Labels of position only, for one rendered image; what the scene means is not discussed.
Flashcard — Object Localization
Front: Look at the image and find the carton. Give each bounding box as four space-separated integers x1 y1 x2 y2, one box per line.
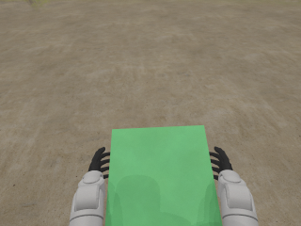
104 125 223 226

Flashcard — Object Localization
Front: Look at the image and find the left robot forearm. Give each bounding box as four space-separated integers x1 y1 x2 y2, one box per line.
69 170 105 226

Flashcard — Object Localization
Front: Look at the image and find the right robot hand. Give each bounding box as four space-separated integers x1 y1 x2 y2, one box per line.
209 146 233 181

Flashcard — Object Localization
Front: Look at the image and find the right robot forearm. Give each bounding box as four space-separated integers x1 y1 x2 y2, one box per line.
217 169 259 226

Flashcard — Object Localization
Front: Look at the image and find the left robot hand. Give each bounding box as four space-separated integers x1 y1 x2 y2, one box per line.
88 147 111 179

